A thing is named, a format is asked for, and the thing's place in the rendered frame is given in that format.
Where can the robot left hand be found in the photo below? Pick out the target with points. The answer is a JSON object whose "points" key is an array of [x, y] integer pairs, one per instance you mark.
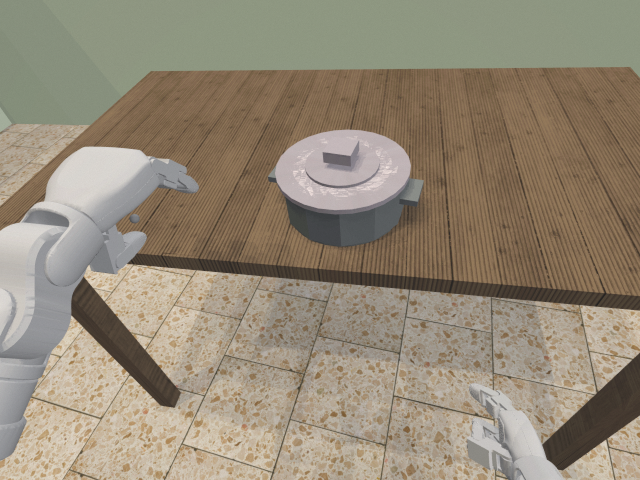
{"points": [[108, 183]]}

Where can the robot right hand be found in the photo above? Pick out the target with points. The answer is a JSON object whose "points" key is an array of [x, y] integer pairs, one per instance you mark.
{"points": [[498, 448]]}

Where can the robot left forearm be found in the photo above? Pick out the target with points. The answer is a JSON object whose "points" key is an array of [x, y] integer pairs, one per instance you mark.
{"points": [[42, 260]]}

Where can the lid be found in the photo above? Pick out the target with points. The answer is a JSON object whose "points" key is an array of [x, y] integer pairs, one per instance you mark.
{"points": [[378, 174]]}

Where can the robot right forearm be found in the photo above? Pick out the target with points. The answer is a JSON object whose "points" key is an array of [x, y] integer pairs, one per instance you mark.
{"points": [[534, 468]]}

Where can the pot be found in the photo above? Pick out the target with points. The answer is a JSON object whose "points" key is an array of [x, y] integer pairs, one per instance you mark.
{"points": [[352, 229]]}

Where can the knob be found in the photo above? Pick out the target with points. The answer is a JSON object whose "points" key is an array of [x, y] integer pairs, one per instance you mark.
{"points": [[341, 151]]}

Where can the table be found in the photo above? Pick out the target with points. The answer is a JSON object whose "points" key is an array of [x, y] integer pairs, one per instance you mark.
{"points": [[531, 192]]}

